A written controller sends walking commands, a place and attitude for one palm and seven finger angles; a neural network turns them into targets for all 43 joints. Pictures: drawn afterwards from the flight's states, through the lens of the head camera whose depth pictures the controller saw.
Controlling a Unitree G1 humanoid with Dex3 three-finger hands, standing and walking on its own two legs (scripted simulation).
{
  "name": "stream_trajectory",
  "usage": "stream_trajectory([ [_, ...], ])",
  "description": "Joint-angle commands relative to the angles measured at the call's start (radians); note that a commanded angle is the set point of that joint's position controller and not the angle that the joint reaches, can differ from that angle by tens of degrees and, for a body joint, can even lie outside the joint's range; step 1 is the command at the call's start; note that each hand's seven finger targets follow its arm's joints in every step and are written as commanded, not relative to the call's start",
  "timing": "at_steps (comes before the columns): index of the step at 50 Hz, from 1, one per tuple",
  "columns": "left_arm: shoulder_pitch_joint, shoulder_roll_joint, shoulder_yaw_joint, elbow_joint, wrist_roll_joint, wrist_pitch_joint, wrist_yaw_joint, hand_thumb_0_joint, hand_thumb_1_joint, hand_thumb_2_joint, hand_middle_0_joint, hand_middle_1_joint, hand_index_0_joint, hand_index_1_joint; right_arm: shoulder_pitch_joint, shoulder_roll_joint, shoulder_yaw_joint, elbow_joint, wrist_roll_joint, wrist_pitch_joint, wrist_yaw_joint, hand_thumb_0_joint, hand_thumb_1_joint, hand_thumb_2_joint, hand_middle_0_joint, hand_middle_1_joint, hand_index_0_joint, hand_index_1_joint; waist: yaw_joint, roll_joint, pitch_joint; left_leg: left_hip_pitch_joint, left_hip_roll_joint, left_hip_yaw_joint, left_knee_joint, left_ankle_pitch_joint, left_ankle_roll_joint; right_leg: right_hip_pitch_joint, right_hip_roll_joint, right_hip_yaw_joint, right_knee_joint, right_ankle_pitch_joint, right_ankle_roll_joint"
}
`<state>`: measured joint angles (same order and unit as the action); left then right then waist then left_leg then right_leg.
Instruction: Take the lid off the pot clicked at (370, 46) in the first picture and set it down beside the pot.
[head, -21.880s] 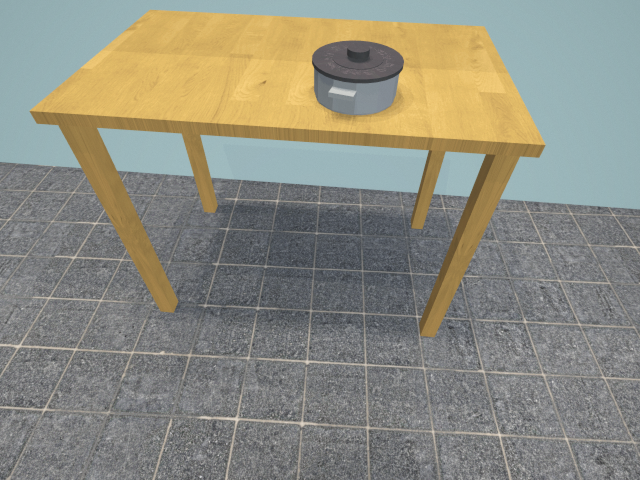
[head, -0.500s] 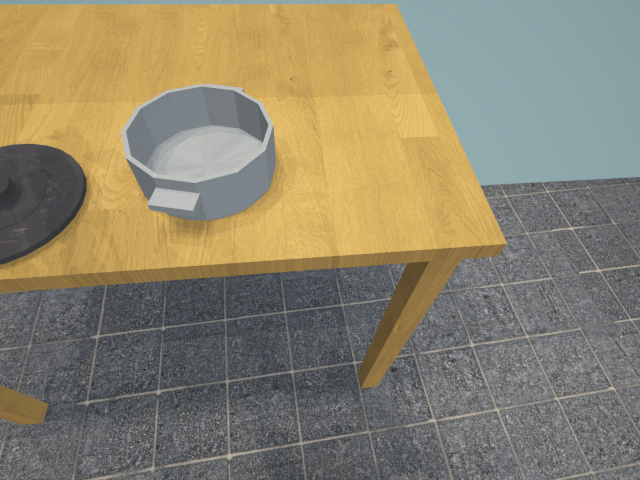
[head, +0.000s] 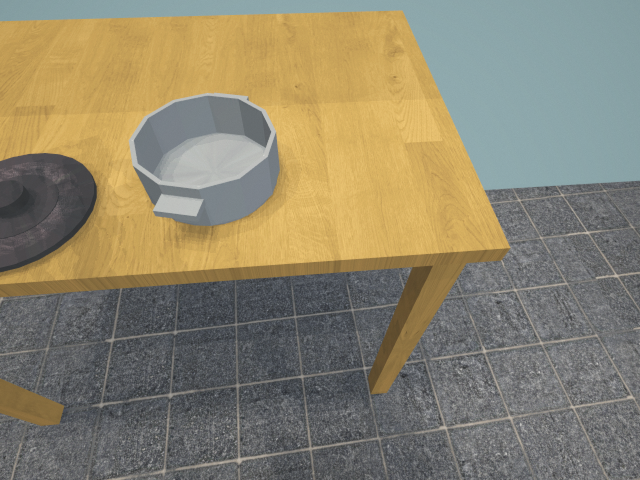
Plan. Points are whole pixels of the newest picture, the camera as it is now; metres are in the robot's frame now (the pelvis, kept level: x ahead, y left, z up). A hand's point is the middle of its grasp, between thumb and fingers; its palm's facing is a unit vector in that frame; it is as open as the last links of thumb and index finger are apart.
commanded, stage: draw the hand back to the body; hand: left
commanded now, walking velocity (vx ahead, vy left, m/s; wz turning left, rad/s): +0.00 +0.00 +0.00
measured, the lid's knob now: (5, 197) +0.46 +0.37 +0.09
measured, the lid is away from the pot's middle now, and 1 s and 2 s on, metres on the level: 0.25 0.25 0.25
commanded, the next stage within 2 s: step back with the hand held close in 1.96 s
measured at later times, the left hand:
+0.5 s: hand out of the picture +0.41 +0.27 +0.31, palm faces +0.47 -0.84 -0.27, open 10.8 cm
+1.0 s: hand out of the picture +0.32 +0.26 +0.30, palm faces +0.56 -0.80 -0.22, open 8.5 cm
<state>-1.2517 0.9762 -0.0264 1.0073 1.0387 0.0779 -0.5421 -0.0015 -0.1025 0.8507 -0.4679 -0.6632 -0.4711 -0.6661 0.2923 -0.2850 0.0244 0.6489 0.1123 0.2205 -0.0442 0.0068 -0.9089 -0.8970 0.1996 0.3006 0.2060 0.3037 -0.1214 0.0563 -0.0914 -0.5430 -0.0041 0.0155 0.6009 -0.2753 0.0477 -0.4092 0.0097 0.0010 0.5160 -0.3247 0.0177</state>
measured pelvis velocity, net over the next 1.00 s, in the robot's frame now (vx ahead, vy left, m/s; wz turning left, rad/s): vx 0.00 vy -0.04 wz -0.01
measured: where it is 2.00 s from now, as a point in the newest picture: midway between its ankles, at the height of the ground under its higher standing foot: outside the picture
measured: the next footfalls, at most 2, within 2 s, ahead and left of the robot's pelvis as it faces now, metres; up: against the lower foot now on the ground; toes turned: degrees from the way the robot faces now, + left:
none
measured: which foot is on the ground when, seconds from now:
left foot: down 0.00-1.00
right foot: down 0.00-1.00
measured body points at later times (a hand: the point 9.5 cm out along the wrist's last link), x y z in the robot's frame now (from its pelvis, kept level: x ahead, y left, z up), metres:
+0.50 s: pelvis +0.00 -0.02 +0.01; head +0.01 -0.02 +0.46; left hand +0.38 +0.32 +0.32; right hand +0.11 -0.27 -0.09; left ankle +0.00 +0.09 -0.73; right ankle -0.05 -0.14 -0.73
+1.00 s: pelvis +0.00 -0.04 +0.02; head +0.00 -0.06 +0.46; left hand +0.29 +0.30 +0.31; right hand +0.18 -0.28 -0.08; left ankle +0.00 +0.09 -0.73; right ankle -0.05 -0.14 -0.73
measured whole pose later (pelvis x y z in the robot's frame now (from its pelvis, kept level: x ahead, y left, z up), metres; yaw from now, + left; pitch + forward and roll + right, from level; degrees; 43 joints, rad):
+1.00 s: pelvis +0.00 -0.04 +0.02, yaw +0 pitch -1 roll +0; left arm -0.32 0.51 0.46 0.07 -0.08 -0.05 0.08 0.00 0.55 0.88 -0.29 -0.42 -0.30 -0.43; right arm 0.16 -0.27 0.03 0.67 0.05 -0.02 -0.07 0.01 -0.91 -0.90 0.20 0.30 0.21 0.30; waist 0.04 0.05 -0.01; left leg -0.17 0.03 0.02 0.41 -0.22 -0.01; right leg -0.06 0.05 0.01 0.35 -0.28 -0.04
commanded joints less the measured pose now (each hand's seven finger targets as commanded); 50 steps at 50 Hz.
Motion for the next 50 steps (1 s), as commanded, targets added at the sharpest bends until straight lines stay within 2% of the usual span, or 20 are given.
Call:
stream_trajectory([
  [1, -0.348, 0.258, 0.049, -0.213, -0.025, 0.008, 0.039, 0.000, -0.113, 0.856, -0.451, -0.666, -0.451, -0.666, 0.009, -0.163, -0.054, -0.115, 0.007, -0.007, -0.004, 0.000, -0.900, -0.900, 0.200, 0.300, 0.200, 0.300, 0.028, 0.073, -0.374, 0.414, -0.011, -0.018, 0.002, 0.586, 0.037, 0.033, 0.044, -0.050, -0.032, 0.357, -0.041],
  [4, -0.339, 0.276, 0.073, -0.313, -0.033, 0.021, 0.046, 0.000, -0.113, 0.856, -0.451, -0.666, -0.451, -0.666, -0.018, -0.159, -0.055, -0.132, 0.007, 0.002, 0.002, 0.000, -0.900, -0.900, 0.200, 0.300, 0.200, 0.300, 0.041, 0.073, -0.384, 0.422, -0.014, -0.032, -0.011, 0.536, 0.038, 0.042, 0.042, -0.049, -0.036, 0.320, -0.041],
  [6, -0.321, 0.220, 0.039, -0.358, -0.048, 0.025, 0.045, 0.000, -0.113, 0.856, -0.451, -0.666, -0.451, -0.666, -0.034, -0.156, -0.057, -0.138, 0.011, -0.003, 0.000, 0.000, -0.900, -0.900, 0.200, 0.300, 0.200, 0.300, 0.029, 0.099, -0.376, 0.464, -0.010, -0.034, -0.005, 0.579, 0.041, 0.018, 0.041, -0.051, -0.042, 0.326, -0.047],
  [9, -0.265, 0.255, 0.085, -0.318, -0.052, 0.035, 0.050, 0.000, -0.113, 0.856, -0.451, -0.666, -0.451, -0.666, -0.042, -0.155, -0.050, -0.134, 0.010, 0.000, -0.004, 0.000, -0.900, -0.900, 0.200, 0.300, 0.200, 0.300, 0.038, 0.032, -0.317, 0.406, -0.024, -0.037, -0.035, 0.421, 0.037, 0.038, 0.044, -0.056, -0.057, 0.262, -0.046],
  [10, -0.400, 0.089, 0.335, -0.394, -0.665, -0.065, 0.232, 0.000, -0.113, 0.856, -0.451, -0.666, -0.451, -0.666, 0.090, -0.112, -0.055, -0.218, -0.012, -0.063, -0.007, 0.000, -0.900, -0.900, 0.200, 0.300, 0.200, 0.300, 0.017, 0.062, -0.203, 0.505, 0.028, -0.022, -0.077, 0.232, 0.022, -0.064, 0.028, -0.058, -0.100, 0.176, -0.078],
  [11, -0.315, 0.067, 0.280, -0.367, -0.719, -0.116, 0.316, 0.000, -0.113, 0.856, -0.451, -0.666, -0.451, -0.666, 0.047, -0.134, -0.025, -0.180, -0.024, -0.081, -0.022, 0.000, -0.900, -0.900, 0.200, 0.300, 0.200, 0.300, 0.031, 0.076, -0.197, 0.557, 0.040, -0.072, -0.115, 0.179, 0.020, -0.050, 0.034, -0.043, -0.114, 0.128, -0.089],
  [12, -0.274, 0.014, 0.251, -0.415, -0.737, -0.128, 0.365, 0.000, -0.113, 0.856, -0.451, -0.666, -0.451, -0.666, 0.008, -0.125, -0.022, -0.198, -0.019, -0.089, -0.029, 0.000, -0.900, -0.900, 0.200, 0.300, 0.200, 0.300, 0.032, 0.076, -0.212, 0.578, 0.053, -0.100, -0.145, 0.101, 0.012, -0.044, 0.033, -0.040, -0.118, 0.093, -0.082],
  [13, -0.204, 0.001, 0.300, -0.412, -0.825, -0.136, 0.409, 0.000, -0.113, 0.856, -0.451, -0.666, -0.451, -0.666, 0.020, -0.131, -0.030, -0.206, -0.024, -0.104, -0.038, 0.000, -0.900, -0.900, 0.200, 0.300, 0.200, 0.300, 0.036, 0.037, -0.221, 0.565, 0.056, -0.098, -0.144, 0.101, 0.011, -0.005, 0.031, -0.040, -0.126, 0.110, -0.079],
  [14, -0.163, 0.036, 0.348, -0.453, -0.877, -0.148, 0.447, 0.000, -0.113, 0.856, -0.451, -0.666, -0.451, -0.666, 0.014, -0.142, -0.032, -0.204, -0.025, -0.117, -0.039, 0.000, -0.900, -0.900, 0.200, 0.300, 0.200, 0.300, 0.052, 0.016, -0.256, 0.556, 0.049, -0.085, -0.138, 0.145, 0.012, 0.050, 0.028, -0.031, -0.129, 0.154, -0.075],
  [16, -0.094, 0.091, 0.449, -0.536, -0.940, -0.170, 0.507, 0.000, -0.088, 0.857, -0.444, -0.657, -0.444, -0.657, -0.002, -0.154, -0.034, -0.197, -0.035, -0.133, -0.037, 0.000, -0.900, -0.900, 0.200, 0.300, 0.200, 0.300, 0.077, 0.027, -0.319, 0.566, 0.041, -0.055, -0.129, 0.253, 0.006, 0.133, 0.026, -0.029, -0.129, 0.229, -0.075],
  [17, -0.084, 0.089, 0.463, -0.611, -0.958, -0.183, 0.530, 0.000, -0.062, 0.858, -0.438, -0.647, -0.438, -0.647, -0.019, -0.144, -0.033, -0.201, -0.037, -0.145, -0.032, 0.000, -0.900, -0.900, 0.200, 0.300, 0.200, 0.300, 0.082, 0.064, -0.335, 0.574, 0.040, -0.051, -0.133, 0.291, -0.002, 0.166, 0.021, -0.024, -0.130, 0.261, -0.072],
  [20, 0.002, -0.012, 0.443, -0.683, -1.015, -0.187, 0.573, 0.000, 0.014, 0.862, -0.419, -0.620, -0.419, -0.620, -0.054, -0.133, -0.034, -0.181, -0.042, -0.175, -0.024, 0.000, -0.900, -0.900, 0.200, 0.300, 0.200, 0.300, 0.082, 0.122, -0.251, 0.559, 0.043, -0.030, -0.154, 0.296, -0.013, 0.185, 0.022, -0.024, -0.154, 0.282, -0.069],
  [22, 0.082, -0.006, 0.481, -0.704, -1.039, -0.187, 0.596, 0.000, 0.064, 0.864, -0.407, -0.602, -0.407, -0.602, -0.070, -0.134, -0.033, -0.163, -0.047, -0.188, -0.022, 0.000, -0.900, -0.900, 0.200, 0.300, 0.200, 0.300, 0.094, 0.110, -0.195, 0.524, 0.043, -0.015, -0.165, 0.295, -0.008, 0.213, 0.023, -0.022, -0.167, 0.308, -0.068],
  [27, 0.249, 0.002, 0.558, -0.843, -1.069, -0.205, 0.621, 0.000, 0.191, 0.869, -0.375, -0.556, -0.375, -0.556, -0.115, -0.128, -0.037, -0.154, -0.057, -0.218, -0.020, 0.000, -0.900, -0.900, 0.200, 0.300, 0.200, 0.300, 0.122, 0.072, -0.209, 0.513, 0.037, 0.009, -0.174, 0.390, -0.003, 0.306, 0.017, -0.020, -0.163, 0.427, -0.058],
  [28, 0.301, -0.003, 0.570, -0.832, -1.074, -0.201, 0.623, 0.000, 0.216, 0.870, -0.369, -0.547, -0.369, -0.547, -0.117, -0.128, -0.041, -0.149, -0.057, -0.222, -0.021, 0.000, -0.900, -0.900, 0.200, 0.300, 0.200, 0.300, 0.125, 0.026, -0.200, 0.505, 0.035, 0.016, -0.173, 0.393, 0.000, 0.315, 0.017, -0.020, -0.163, 0.450, -0.054],
  [31, 0.352, -0.071, 0.532, -0.874, -1.090, -0.198, 0.619, 0.000, 0.292, 0.874, -0.350, -0.519, -0.350, -0.519, -0.131, -0.128, -0.046, -0.136, -0.056, -0.234, -0.021, 0.000, -0.900, -0.900, 0.200, 0.300, 0.200, 0.300, 0.121, -0.006, -0.167, 0.507, 0.030, 0.033, -0.170, 0.393, 0.008, 0.304, 0.014, -0.018, -0.172, 0.486, -0.044],
  [32, 0.373, -0.063, 0.544, -0.868, -1.091, -0.194, 0.623, 0.000, 0.317, 0.875, -0.344, -0.510, -0.344, -0.510, -0.133, -0.129, -0.048, -0.128, -0.057, -0.237, -0.022, 0.000, -0.900, -0.900, 0.200, 0.300, 0.200, 0.300, 0.121, -0.037, -0.155, 0.506, 0.029, 0.038, -0.173, 0.375, 0.011, 0.297, 0.012, -0.017, -0.176, 0.486, -0.040],
  [38, 0.409, -0.098, 0.539, -1.059, -1.096, -0.204, 0.629, 0.000, 0.469, 0.881, -0.307, -0.455, -0.307, -0.455, -0.180, -0.111, -0.043, -0.127, -0.061, -0.267, -0.023, 0.000, -0.900, -0.900, 0.200, 0.300, 0.200, 0.300, 0.134, 0.064, -0.207, 0.558, 0.012, 0.043, -0.165, 0.420, 0.011, 0.325, 0.003, -0.007, -0.170, 0.549, -0.038],
  [44, 0.548, -0.130, 0.565, -1.074, -1.111, -0.191, 0.636, 0.000, 0.621, 0.888, -0.269, -0.401, -0.269, -0.401, -0.205, -0.104, -0.042, -0.112, -0.068, -0.280, -0.029, 0.000, -0.900, -0.900, 0.200, 0.300, 0.200, 0.300, 0.145, -0.030, -0.155, 0.546, 0.011, 0.046, -0.177, 0.369, 0.013, 0.321, -0.001, -0.009, -0.185, 0.533, -0.027],
  [50, 0.624, -0.174, 0.564, -1.239, -1.123, -0.200, 0.636, 0.000, 0.773, 0.895, -0.231, -0.346, -0.231, -0.346, -0.250, -0.085, -0.036, -0.124, -0.072, -0.298, -0.028, 0.000, -0.900, -0.900, 0.200, 0.300, 0.200, 0.300, 0.160, 0.028, -0.161, 0.579, 0.011, 0.045, -0.184, 0.403, 0.009, 0.332, 0.002, -0.011, -0.187, 0.536, -0.031],
])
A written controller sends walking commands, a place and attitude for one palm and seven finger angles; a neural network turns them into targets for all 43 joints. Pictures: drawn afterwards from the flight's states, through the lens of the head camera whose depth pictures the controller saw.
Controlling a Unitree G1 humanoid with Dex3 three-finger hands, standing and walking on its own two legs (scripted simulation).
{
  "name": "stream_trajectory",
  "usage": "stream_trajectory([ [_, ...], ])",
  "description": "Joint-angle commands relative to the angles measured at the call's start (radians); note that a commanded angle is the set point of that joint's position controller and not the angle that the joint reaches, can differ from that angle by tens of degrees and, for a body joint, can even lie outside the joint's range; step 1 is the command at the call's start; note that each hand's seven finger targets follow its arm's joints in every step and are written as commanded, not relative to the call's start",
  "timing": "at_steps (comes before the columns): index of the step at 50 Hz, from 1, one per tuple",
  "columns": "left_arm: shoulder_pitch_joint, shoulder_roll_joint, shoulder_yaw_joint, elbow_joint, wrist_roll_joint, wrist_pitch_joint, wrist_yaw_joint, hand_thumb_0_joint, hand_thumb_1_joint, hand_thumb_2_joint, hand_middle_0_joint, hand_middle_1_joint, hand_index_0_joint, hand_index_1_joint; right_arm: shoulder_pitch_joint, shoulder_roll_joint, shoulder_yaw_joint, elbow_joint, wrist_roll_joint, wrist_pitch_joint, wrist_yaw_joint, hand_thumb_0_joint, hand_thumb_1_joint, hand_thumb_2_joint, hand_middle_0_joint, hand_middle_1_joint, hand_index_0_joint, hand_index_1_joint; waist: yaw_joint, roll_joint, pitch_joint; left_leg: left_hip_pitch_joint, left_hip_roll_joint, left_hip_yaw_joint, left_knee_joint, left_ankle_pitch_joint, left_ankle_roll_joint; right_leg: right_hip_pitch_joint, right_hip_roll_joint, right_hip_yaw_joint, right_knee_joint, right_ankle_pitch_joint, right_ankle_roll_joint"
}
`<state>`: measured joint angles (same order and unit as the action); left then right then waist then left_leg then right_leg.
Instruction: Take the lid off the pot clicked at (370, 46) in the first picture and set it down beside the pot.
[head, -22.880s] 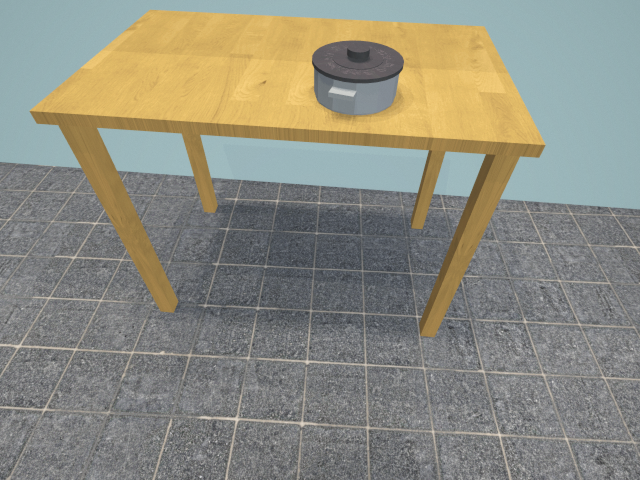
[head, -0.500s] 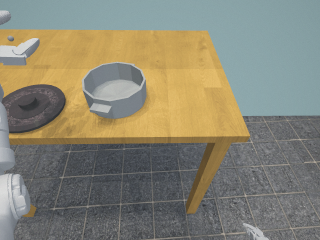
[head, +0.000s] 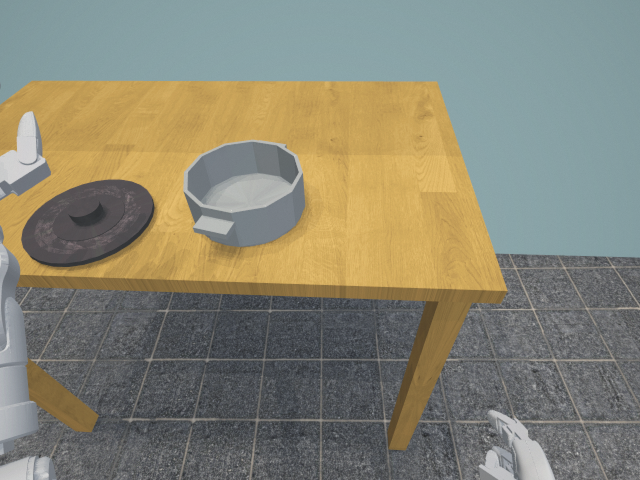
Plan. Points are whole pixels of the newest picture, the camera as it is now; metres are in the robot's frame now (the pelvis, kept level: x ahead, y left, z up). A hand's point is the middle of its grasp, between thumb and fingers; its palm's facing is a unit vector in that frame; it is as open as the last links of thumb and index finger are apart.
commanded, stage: draw the hand back to the body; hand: left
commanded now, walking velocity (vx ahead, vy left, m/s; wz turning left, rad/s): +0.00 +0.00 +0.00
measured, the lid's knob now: (85, 209) +0.46 +0.42 +0.08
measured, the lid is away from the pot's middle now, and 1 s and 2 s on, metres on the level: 0.25 0.25 0.25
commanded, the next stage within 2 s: step back with the hand held close in 0.96 s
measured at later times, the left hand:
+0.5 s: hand out of the picture +0.23 +0.27 +0.28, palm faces +0.53 -0.82 -0.23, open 7.4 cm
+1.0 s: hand out of the picture +0.14 +0.26 +0.27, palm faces +0.53 -0.80 -0.30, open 7.4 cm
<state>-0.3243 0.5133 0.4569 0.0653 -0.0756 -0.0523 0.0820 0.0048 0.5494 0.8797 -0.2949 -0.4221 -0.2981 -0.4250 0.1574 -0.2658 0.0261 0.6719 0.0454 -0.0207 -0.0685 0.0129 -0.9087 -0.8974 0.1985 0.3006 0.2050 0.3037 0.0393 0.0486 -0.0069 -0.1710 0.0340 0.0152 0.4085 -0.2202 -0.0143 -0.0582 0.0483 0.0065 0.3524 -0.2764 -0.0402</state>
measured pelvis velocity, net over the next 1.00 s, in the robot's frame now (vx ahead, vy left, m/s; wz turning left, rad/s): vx -0.03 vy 0.02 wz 0.01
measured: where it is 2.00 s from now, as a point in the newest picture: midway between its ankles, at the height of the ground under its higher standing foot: outside the picture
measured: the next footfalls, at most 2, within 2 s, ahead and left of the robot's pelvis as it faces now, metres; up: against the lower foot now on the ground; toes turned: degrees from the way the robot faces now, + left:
none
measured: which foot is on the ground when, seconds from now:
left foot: down 0.00-1.00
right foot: down 0.00-1.00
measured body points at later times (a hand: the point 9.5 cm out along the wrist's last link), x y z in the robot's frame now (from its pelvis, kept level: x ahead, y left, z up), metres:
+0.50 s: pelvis -0.01 +0.01 +0.00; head -0.03 -0.01 +0.45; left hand +0.19 +0.31 +0.29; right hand +0.18 -0.21 -0.09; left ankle +0.00 +0.13 -0.74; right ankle -0.06 -0.09 -0.74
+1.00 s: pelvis -0.03 +0.02 +0.00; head -0.07 +0.01 +0.45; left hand +0.11 +0.30 +0.28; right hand +0.18 -0.18 -0.07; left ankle +0.00 +0.13 -0.74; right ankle -0.06 -0.09 -0.74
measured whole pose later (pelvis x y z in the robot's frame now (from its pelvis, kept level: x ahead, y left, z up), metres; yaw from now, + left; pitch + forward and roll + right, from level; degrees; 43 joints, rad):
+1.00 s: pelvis -0.03 +0.02 +0.00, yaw +1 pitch -6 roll -1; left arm 0.30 0.37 0.44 -0.62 -0.11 -0.13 0.08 0.01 0.89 0.90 -0.21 -0.30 -0.22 -0.30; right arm 0.14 -0.20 0.03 0.70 -0.01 -0.13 -0.07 0.01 -0.91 -0.90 0.20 0.30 0.21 0.30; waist 0.09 0.06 0.02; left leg -0.11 0.02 0.01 0.40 -0.18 0.01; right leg 0.02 0.03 0.00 0.31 -0.23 -0.02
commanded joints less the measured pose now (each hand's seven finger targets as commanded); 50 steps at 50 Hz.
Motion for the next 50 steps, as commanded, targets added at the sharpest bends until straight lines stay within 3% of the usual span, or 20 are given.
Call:
stream_trajectory([
  [1, -0.254, 0.291, 0.099, -0.267, -0.013, -0.064, 0.011, 0.000, 0.799, 0.896, -0.225, -0.337, -0.225, -0.337, -0.111, -0.105, -0.038, -0.137, -0.009, -0.056, -0.004, 0.000, -0.900, -0.900, 0.200, 0.300, 0.200, 0.300, 0.001, 0.017, -0.223, 0.202, -0.026, 0.048, 0.011, 0.337, 0.071, -0.028, -0.035, -0.018, -0.029, 0.481, 0.029],
  [4, -0.174, 0.274, 0.113, -0.267, -0.021, -0.055, 0.010, 0.000, 0.875, 0.899, -0.206, -0.309, -0.206, -0.309, -0.118, -0.099, -0.037, -0.136, -0.014, -0.055, -0.007, 0.000, -0.900, -0.900, 0.200, 0.300, 0.200, 0.300, 0.006, -0.043, -0.182, 0.183, -0.024, 0.049, 0.001, 0.309, 0.072, -0.030, -0.037, -0.018, -0.040, 0.469, 0.034],
  [10, -0.115, 0.194, 0.068, -0.441, -0.029, -0.067, 0.005, 0.000, 0.900, 0.900, -0.200, -0.300, -0.200, -0.300, -0.153, -0.081, -0.031, -0.148, -0.018, -0.075, -0.006, 0.000, -0.900, -0.900, 0.200, 0.300, 0.200, 0.300, 0.008, 0.041, -0.178, 0.219, -0.022, 0.046, -0.012, 0.303, 0.067, -0.045, -0.034, -0.021, -0.050, 0.414, 0.026],
  [14, -0.050, 0.202, 0.104, -0.489, -0.034, -0.076, 0.014, 0.000, 0.900, 0.900, -0.200, -0.300, -0.200, -0.300, -0.160, -0.077, -0.032, -0.141, -0.025, -0.086, -0.014, 0.000, -0.900, -0.900, 0.200, 0.300, 0.200, 0.300, 0.017, 0.008, -0.172, 0.217, -0.019, 0.038, -0.022, 0.289, 0.067, -0.040, -0.032, -0.024, -0.057, 0.384, 0.024],
  [17, -0.006, 0.170, 0.090, -0.580, -0.037, -0.089, 0.011, 0.000, 0.900, 0.900, -0.200, -0.300, -0.200, -0.300, -0.172, -0.068, -0.030, -0.145, -0.027, -0.096, -0.012, 0.000, -0.900, -0.900, 0.200, 0.300, 0.200, 0.300, 0.018, 0.054, -0.172, 0.232, -0.018, 0.035, -0.028, 0.284, 0.062, -0.042, -0.033, -0.025, -0.062, 0.361, 0.020],
  [18, 0.056, 0.154, 0.095, -0.547, -0.040, -0.086, 0.013, 0.000, 0.900, 0.900, -0.200, -0.300, -0.200, -0.300, -0.167, -0.066, -0.032, -0.141, -0.031, -0.099, -0.013, 0.000, -0.900, -0.900, 0.200, 0.300, 0.200, 0.300, 0.021, 0.022, -0.152, 0.224, -0.017, 0.035, -0.029, 0.285, 0.063, -0.045, -0.031, -0.028, -0.062, 0.366, 0.022],
  [21, 0.134, 0.113, 0.072, -0.553, -0.045, -0.080, 0.005, 0.000, 0.900, 0.900, -0.200, -0.300, -0.200, -0.300, -0.165, -0.063, -0.032, -0.138, -0.031, -0.100, -0.011, 0.000, -0.900, -0.900, 0.200, 0.300, 0.200, 0.300, 0.018, 0.005, -0.110, 0.214, -0.013, 0.034, -0.040, 0.247, 0.062, -0.060, -0.031, -0.030, -0.080, 0.323, 0.023],
  [24, 0.154, 0.127, 0.090, -0.657, -0.044, -0.100, 0.008, 0.000, 0.900, 0.900, -0.200, -0.300, -0.200, -0.300, -0.178, -0.059, -0.033, -0.143, -0.037, -0.113, -0.012, 0.000, -0.900, -0.900, 0.200, 0.300, 0.200, 0.300, 0.025, 0.021, -0.128, 0.221, -0.011, 0.028, -0.044, 0.230, 0.061, -0.054, -0.034, -0.025, -0.083, 0.297, 0.021],
  [26, 0.234, 0.115, 0.095, -0.657, -0.048, -0.099, 0.005, 0.000, 0.900, 0.900, -0.200, -0.300, -0.200, -0.300, -0.175, -0.058, -0.032, -0.140, -0.040, -0.114, -0.011, 0.000, -0.900, -0.900, 0.200, 0.300, 0.200, 0.300, 0.028, 0.004, -0.116, 0.218, -0.010, 0.026, -0.045, 0.232, 0.062, -0.049, -0.033, -0.027, -0.088, 0.299, 0.021],
  [30, 0.303, 0.100, 0.091, -0.748, -0.043, -0.111, 0.006, 0.000, 0.900, 0.900, -0.200, -0.300, -0.200, -0.300, -0.179, -0.051, -0.034, -0.140, -0.046, -0.129, -0.007, 0.000, -0.900, -0.900, 0.200, 0.300, 0.200, 0.300, 0.032, 0.033, -0.123, 0.213, -0.010, 0.023, -0.044, 0.241, 0.056, -0.041, -0.037, -0.026, -0.082, 0.306, 0.019],
  [36, 0.430, 0.060, 0.074, -0.782, -0.045, -0.110, 0.001, 0.000, 0.900, 0.900, -0.200, -0.300, -0.200, -0.300, -0.177, -0.043, -0.031, -0.139, -0.049, -0.137, -0.003, 0.000, -0.900, -0.900, 0.200, 0.300, 0.200, 0.300, 0.027, 0.016, -0.043, 0.196, -0.004, 0.016, -0.053, 0.177, 0.054, -0.082, -0.037, -0.030, -0.109, 0.226, 0.018],
  [40, 0.496, 0.053, 0.067, -0.875, -0.042, -0.122, 0.001, 0.000, 0.900, 0.900, -0.200, -0.300, -0.200, -0.300, -0.182, -0.039, -0.032, -0.149, -0.053, -0.149, -0.002, 0.000, -0.900, -0.900, 0.200, 0.300, 0.200, 0.300, 0.033, 0.026, -0.041, 0.187, -0.003, 0.004, -0.062, 0.138, 0.049, -0.086, -0.038, -0.029, -0.112, 0.172, 0.016],
  [43, 0.460, 0.076, 0.094, -0.875, -0.041, -0.129, 0.012, 0.000, 0.900, 0.900, -0.200, -0.300, -0.200, -0.300, -0.179, -0.037, -0.032, -0.138, -0.053, -0.157, -0.009, 0.000, -0.900, -0.900, 0.200, 0.300, 0.200, 0.300, 0.029, 0.013, -0.028, 0.177, -0.003, 0.003, -0.061, 0.113, 0.048, -0.093, -0.039, -0.025, -0.123, 0.148, 0.015],
  [47, 0.466, 0.044, 0.067, -0.857, -0.037, -0.127, 0.012, 0.000, 0.900, 0.900, -0.200, -0.300, -0.200, -0.300, -0.173, -0.035, -0.032, -0.131, -0.055, -0.165, -0.012, 0.000, -0.900, -0.900, 0.200, 0.300, 0.200, 0.300, 0.024, 0.042, -0.022, 0.194, -0.004, 0.002, -0.060, 0.108, 0.048, -0.103, -0.041, -0.024, -0.129, 0.139, 0.014],
  [50, 0.467, 0.019, 0.034, -0.858, -0.035, -0.125, 0.007, 0.000, 0.900, 0.900, -0.200, -0.300, -0.200, -0.300, -0.175, -0.036, -0.032, -0.132, -0.056, -0.165, -0.009, 0.000, -0.900, -0.900, 0.200, 0.300, 0.200, 0.300, 0.024, 0.030, -0.004, 0.192, -0.003, -0.005, -0.070, 0.089, 0.048, -0.108, -0.041, -0.024, -0.134, 0.114, 0.014],
])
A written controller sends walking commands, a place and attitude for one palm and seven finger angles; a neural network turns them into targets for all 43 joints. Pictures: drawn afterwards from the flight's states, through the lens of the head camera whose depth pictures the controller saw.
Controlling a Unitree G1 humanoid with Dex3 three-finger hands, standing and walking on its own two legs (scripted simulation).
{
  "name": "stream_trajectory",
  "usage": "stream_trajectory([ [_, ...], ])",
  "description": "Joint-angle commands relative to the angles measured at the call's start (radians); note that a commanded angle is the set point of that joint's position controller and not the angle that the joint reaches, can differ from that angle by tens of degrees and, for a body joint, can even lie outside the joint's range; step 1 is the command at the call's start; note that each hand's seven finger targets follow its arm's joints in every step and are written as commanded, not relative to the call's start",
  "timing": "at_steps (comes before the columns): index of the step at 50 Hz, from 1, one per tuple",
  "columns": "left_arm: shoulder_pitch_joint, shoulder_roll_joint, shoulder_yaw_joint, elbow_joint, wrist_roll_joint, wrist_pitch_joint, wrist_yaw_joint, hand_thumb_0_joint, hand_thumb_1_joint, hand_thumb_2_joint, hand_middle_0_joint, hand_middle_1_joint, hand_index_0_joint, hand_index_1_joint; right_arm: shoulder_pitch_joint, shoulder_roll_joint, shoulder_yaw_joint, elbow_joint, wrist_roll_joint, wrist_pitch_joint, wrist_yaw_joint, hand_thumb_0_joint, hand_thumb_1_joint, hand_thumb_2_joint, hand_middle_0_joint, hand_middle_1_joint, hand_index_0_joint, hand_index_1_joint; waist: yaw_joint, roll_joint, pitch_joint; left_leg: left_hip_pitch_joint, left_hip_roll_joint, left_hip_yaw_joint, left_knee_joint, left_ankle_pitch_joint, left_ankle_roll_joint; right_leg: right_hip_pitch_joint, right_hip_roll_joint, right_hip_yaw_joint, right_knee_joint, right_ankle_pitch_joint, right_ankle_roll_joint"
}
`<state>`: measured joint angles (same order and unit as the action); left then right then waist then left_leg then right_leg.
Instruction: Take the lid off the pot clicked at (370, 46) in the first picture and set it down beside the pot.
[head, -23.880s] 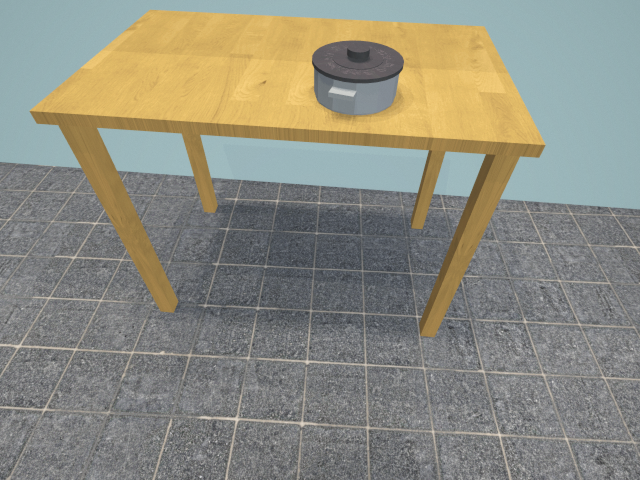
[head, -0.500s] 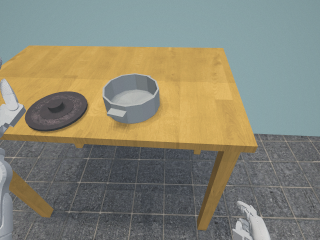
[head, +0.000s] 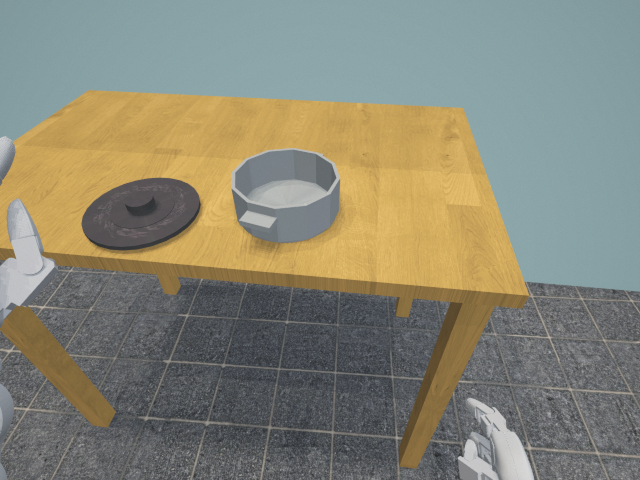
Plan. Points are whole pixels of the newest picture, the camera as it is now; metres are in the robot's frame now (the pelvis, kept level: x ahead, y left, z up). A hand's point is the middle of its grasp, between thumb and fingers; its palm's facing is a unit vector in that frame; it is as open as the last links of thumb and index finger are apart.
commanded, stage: step back with the hand held close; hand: left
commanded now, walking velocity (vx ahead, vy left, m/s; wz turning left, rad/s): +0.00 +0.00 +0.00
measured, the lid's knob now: (139, 201) +0.49 +0.39 +0.08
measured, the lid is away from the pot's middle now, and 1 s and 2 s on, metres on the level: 0.25 0.25 0.25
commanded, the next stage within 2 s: stop stepping back and stand still in 1.12 s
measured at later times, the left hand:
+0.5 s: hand (34, 298) +0.16 +0.26 +0.24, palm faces +0.37 -0.77 -0.52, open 7.4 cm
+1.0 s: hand out of the picture +0.07 +0.27 +0.26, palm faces +0.48 -0.80 -0.35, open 7.4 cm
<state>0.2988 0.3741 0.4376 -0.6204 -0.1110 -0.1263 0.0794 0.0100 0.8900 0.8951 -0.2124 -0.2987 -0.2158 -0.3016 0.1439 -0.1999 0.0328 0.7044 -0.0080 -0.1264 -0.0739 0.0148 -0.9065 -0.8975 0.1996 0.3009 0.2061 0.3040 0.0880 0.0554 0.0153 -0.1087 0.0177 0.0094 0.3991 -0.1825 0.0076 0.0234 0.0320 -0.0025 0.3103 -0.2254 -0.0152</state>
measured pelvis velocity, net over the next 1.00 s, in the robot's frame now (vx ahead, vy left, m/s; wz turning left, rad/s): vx -0.14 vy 0.04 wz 0.01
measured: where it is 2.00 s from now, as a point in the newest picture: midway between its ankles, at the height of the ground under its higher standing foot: outside the picture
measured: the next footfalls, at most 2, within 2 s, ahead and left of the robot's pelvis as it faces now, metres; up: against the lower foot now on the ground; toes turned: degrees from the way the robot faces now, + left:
right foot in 1.14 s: -0.22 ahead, -0.09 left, +0.00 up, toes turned -4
left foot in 1.36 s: -0.22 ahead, +0.19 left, +0.00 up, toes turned +4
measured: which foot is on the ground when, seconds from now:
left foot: down 0.00-1.00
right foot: down 0.00-0.88, up 0.90-1.00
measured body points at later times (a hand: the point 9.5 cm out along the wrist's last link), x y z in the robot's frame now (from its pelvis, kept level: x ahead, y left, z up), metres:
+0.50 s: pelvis -0.04 +0.04 -0.01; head -0.02 +0.06 +0.44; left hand +0.14 +0.30 +0.27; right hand +0.13 -0.21 -0.08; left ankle +0.03 +0.11 -0.75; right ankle -0.03 -0.11 -0.74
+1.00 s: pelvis -0.14 +0.04 -0.03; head -0.13 +0.06 +0.42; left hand +0.03 +0.31 +0.27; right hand +0.01 -0.20 -0.10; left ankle +0.03 +0.12 -0.75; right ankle -0.14 -0.11 -0.68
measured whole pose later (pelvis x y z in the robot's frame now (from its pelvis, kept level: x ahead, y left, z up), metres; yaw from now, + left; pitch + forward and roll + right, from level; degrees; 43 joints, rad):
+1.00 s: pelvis -0.14 +0.04 -0.03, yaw +0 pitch -2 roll -6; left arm 0.33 0.48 0.55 -0.76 -0.09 -0.19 0.16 0.01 0.89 0.89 -0.21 -0.30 -0.22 -0.30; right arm 0.23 -0.20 -0.02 0.59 0.01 -0.09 -0.06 0.01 -0.91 -0.90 0.20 0.30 0.21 0.30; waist -0.05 0.06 0.04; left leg -0.52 0.05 0.01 0.58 -0.03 0.07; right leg -0.48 0.09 0.01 1.10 -0.50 0.01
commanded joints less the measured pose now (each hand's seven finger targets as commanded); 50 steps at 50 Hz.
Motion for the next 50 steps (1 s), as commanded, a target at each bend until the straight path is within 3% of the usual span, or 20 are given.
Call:
stream_trajectory([
  [1, -0.147, 0.161, 0.059, -0.162, -0.001, -0.050, 0.010, 0.000, 0.900, 0.900, -0.200, -0.300, -0.200, -0.300, -0.161, -0.100, -0.035, -0.166, -0.001, -0.061, -0.003, 0.000, -0.900, -0.900, 0.200, 0.300, 0.200, 0.300, -0.025, 0.010, -0.022, 0.129, 0.013, 0.000, -0.063, 0.047, 0.027, -0.189, -0.021, -0.018, -0.093, 0.058, -0.010],
  [3, -0.161, 0.188, 0.084, -0.178, -0.001, -0.053, 0.014, 0.000, 0.900, 0.900, -0.200, -0.300, -0.200, -0.300, -0.165, -0.102, -0.038, -0.164, -0.005, -0.064, -0.005, 0.000, -0.900, -0.900, 0.200, 0.300, 0.200, 0.300, -0.017, 0.006, -0.035, 0.120, 0.014, -0.004, -0.066, 0.037, 0.026, -0.179, -0.024, -0.014, -0.091, 0.047, -0.011],
  [4, -0.315, 0.379, 0.240, -0.282, 0.023, -0.098, 0.038, 0.000, 0.900, 0.900, -0.200, -0.300, -0.200, -0.300, -0.159, -0.144, -0.042, -0.222, 0.015, -0.040, 0.005, 0.000, -0.900, -0.900, 0.200, 0.300, 0.200, 0.300, -0.046, -0.003, 0.008, 0.027, 0.017, -0.033, 0.003, -0.041, 0.045, -0.284, -0.079, 0.114, -0.129, 0.075, -0.009],
  [5, -0.225, 0.284, 0.173, -0.193, 0.023, -0.107, 0.036, 0.000, 0.900, 0.900, -0.200, -0.300, -0.200, -0.300, -0.145, -0.127, -0.048, -0.198, 0.006, -0.026, 0.004, 0.000, -0.900, -0.900, 0.200, 0.300, 0.200, 0.300, -0.061, -0.071, 0.005, 0.009, 0.006, -0.046, 0.059, -0.042, 0.046, -0.298, -0.115, 0.125, -0.133, 0.086, -0.018],
  [9, -0.068, 0.216, 0.109, -0.161, 0.028, -0.093, 0.026, 0.000, 0.900, 0.900, -0.200, -0.300, -0.200, -0.300, -0.100, -0.133, -0.062, -0.221, 0.021, 0.006, 0.020, 0.000, -0.900, -0.900, 0.200, 0.300, 0.200, 0.300, -0.081, -0.058, -0.056, 0.019, 0.027, -0.048, 0.122, 0.052, 0.039, -0.318, -0.172, 0.115, -0.075, 0.201, -0.034],
  [14, 0.040, 0.271, 0.180, -0.240, 0.019, -0.100, 0.028, 0.000, 0.900, 0.900, -0.200, -0.300, -0.200, -0.300, -0.067, -0.150, -0.082, -0.267, 0.031, 0.044, 0.018, 0.000, -0.900, -0.900, 0.200, 0.300, 0.200, 0.300, -0.078, -0.042, -0.180, 0.024, 0.097, -0.074, 0.064, 0.374, 0.047, -0.223, -0.107, 0.034, 0.067, 0.344, 0.014],
  [17, 0.112, 0.290, 0.211, -0.303, 0.014, -0.111, 0.034, 0.000, 0.900, 0.900, -0.200, -0.300, -0.200, -0.300, -0.063, -0.147, -0.084, -0.290, 0.033, 0.058, 0.018, 0.000, -0.900, -0.900, 0.200, 0.300, 0.200, 0.300, -0.072, 0.004, -0.222, 0.013, 0.123, -0.100, 0.037, 0.460, 0.051, -0.210, -0.074, 0.012, 0.128, 0.300, 0.024],
  [22, 0.166, 0.325, 0.261, -0.408, 0.015, -0.141, 0.047, 0.000, 0.900, 0.900, -0.200, -0.300, -0.200, -0.300, -0.053, -0.150, -0.090, -0.308, 0.026, 0.045, 0.023, 0.000, -0.900, -0.900, 0.200, 0.300, 0.200, 0.300, -0.066, 0.144, -0.229, -0.096, 0.159, -0.146, -0.032, 0.320, 0.052, -0.199, -0.044, -0.005, 0.208, 0.098, 0.018],
  [26, 0.139, 0.329, 0.291, -0.399, 0.019, -0.161, 0.067, 0.000, 0.900, 0.900, -0.200, -0.300, -0.200, -0.300, -0.031, -0.152, -0.092, -0.295, 0.019, 0.013, 0.019, 0.000, -0.900, -0.900, 0.200, 0.300, 0.200, 0.300, -0.075, 0.195, -0.185, -0.254, 0.176, -0.171, -0.100, -0.030, 0.056, -0.173, -0.034, -0.007, 0.252, -0.024, 0.010],
  [32, 0.014, 0.279, 0.246, -0.240, 0.023, -0.149, 0.086, 0.000, 0.900, 0.900, -0.200, -0.300, -0.200, -0.300, 0.006, -0.146, -0.095, -0.263, 0.032, -0.005, 0.006, 0.000, -0.900, -0.900, 0.200, 0.300, 0.200, 0.300, -0.112, 0.027, -0.079, -0.318, 0.128, -0.150, -0.049, -0.391, 0.034, -0.303, -0.080, 0.053, 0.120, -0.193, -0.021],
  [35, -0.059, 0.271, 0.207, -0.173, 0.034, -0.141, 0.094, 0.000, 0.900, 0.900, -0.200, -0.300, -0.200, -0.300, 0.013, -0.147, -0.099, -0.243, 0.039, 0.001, 0.004, 0.000, -0.900, -0.900, 0.200, 0.300, 0.200, 0.300, -0.122, -0.107, -0.013, -0.172, 0.056, -0.093, 0.191, -0.336, 0.005, -0.567, -0.177, 0.154, -0.065, -0.386, -0.065],
  [37, -0.085, 0.256, 0.165, -0.160, 0.037, -0.138, 0.097, 0.000, 0.900, 0.900, -0.200, -0.300, -0.200, -0.300, 0.021, -0.135, -0.093, -0.221, 0.035, 0.004, 0.006, 0.000, -0.900, -0.900, 0.200, 0.300, 0.200, 0.300, -0.133, -0.158, -0.018, -0.084, 0.025, -0.076, 0.367, -0.242, 0.000, -0.662, -0.268, 0.196, -0.101, -0.317, -0.097],
  [39, -0.068, 0.259, 0.161, -0.152, 0.040, -0.127, 0.093, 0.000, 0.900, 0.900, -0.200, -0.300, -0.200, -0.300, 0.014, -0.129, -0.086, -0.227, 0.037, 0.005, 0.012, 0.000, -0.900, -0.900, 0.200, 0.300, 0.200, 0.300, -0.131, -0.194, -0.051, -0.098, 0.025, -0.073, 0.371, -0.201, 0.010, -0.619, -0.284, 0.160, -0.052, -0.188, -0.088],
  [40, -0.067, 0.265, 0.162, -0.156, 0.040, -0.122, 0.092, 0.000, 0.900, 0.900, -0.200, -0.300, -0.200, -0.300, 0.011, -0.131, -0.083, -0.237, 0.039, 0.009, 0.012, 0.000, -0.900, -0.900, 0.200, 0.300, 0.200, 0.300, -0.130, -0.202, -0.051, -0.099, 0.033, -0.082, 0.339, -0.223, 0.016, -0.633, -0.271, 0.129, -0.029, -0.241, -0.073],
  [42, -0.061, 0.280, 0.175, -0.216, 0.038, -0.131, 0.095, 0.000, 0.900, 0.900, -0.200, -0.300, -0.200, -0.300, -0.004, -0.151, -0.084, -0.264, 0.042, 0.013, 0.002, 0.000, -0.900, -0.900, 0.200, 0.300, 0.200, 0.300, -0.129, -0.093, -0.022, -0.157, 0.092, -0.178, 0.179, -0.335, 0.042, -0.645, -0.182, 0.061, 0.075, -0.332, -0.043],
  [44, -0.048, 0.279, 0.202, -0.294, 0.029, -0.140, 0.103, 0.000, 0.900, 0.900, -0.200, -0.300, -0.200, -0.300, -0.044, -0.165, -0.079, -0.301, 0.028, 0.002, -0.004, 0.000, -0.900, -0.900, 0.200, 0.300, 0.200, 0.300, -0.123, 0.256, -0.028, -0.440, 0.258, -0.426, -0.223, -0.621, 0.107, -0.460, 0.010, -0.018, 0.528, -0.315, 0.011],
  [45, -0.071, 0.299, 0.225, -0.346, 0.031, -0.138, 0.105, 0.000, 0.900, 0.900, -0.200, -0.300, -0.200, -0.300, -0.040, -0.142, -0.081, -0.305, 0.014, -0.009, -0.002, 0.000, -0.900, -0.900, 0.200, 0.300, 0.200, 0.300, -0.114, 0.310, -0.072, -0.569, 0.321, -0.480, -0.339, -0.631, 0.122, -0.340, 0.056, 0.010, 0.821, -0.323, 0.018],
  [47, -0.133, 0.361, 0.274, -0.450, 0.018, -0.155, 0.104, 0.000, 0.900, 0.900, -0.200, -0.300, -0.200, -0.300, -0.030, -0.130, -0.097, -0.282, 0.005, -0.024, 0.017, 0.000, -0.900, -0.900, 0.200, 0.300, 0.200, 0.300, -0.105, 0.230, -0.139, -0.547, 0.310, -0.393, -0.303, -0.495, 0.103, -0.316, 0.069, 0.055, 0.990, -0.328, 0.019],
  [49, -0.021, 0.345, 0.280, -0.421, 0.007, -0.143, 0.106, 0.000, 0.900, 0.900, -0.200, -0.300, -0.200, -0.300, -0.049, -0.131, -0.114, -0.266, 0.016, -0.032, 0.035, 0.000, -0.900, -0.900, 0.200, 0.300, 0.200, 0.300, -0.085, 0.167, -0.196, -0.404, 0.244, -0.236, -0.234, -0.412, 0.069, -0.336, 0.068, -0.002, 0.875, -0.312, 0.017],
  [50, 0.009, 0.327, 0.276, -0.422, 0.001, -0.138, 0.108, 0.000, 0.900, 0.900, -0.200, -0.300, -0.200, -0.300, -0.049, -0.122, -0.116, -0.265, 0.021, -0.030, 0.043, 0.000, -0.900, -0.900, 0.200, 0.300, 0.200, 0.300, -0.083, 0.201, -0.207, -0.382, 0.212, -0.189, -0.230, -0.412, 0.049, -0.309, 0.074, -0.048, 0.781, -0.331, 0.010],
])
